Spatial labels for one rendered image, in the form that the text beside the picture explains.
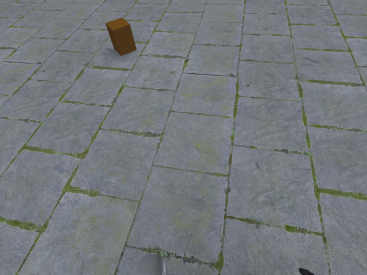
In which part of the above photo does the carton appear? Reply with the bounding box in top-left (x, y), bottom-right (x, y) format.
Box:
top-left (106, 18), bottom-right (136, 56)

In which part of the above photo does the left robot thigh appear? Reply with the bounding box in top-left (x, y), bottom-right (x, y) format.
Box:
top-left (131, 254), bottom-right (167, 275)

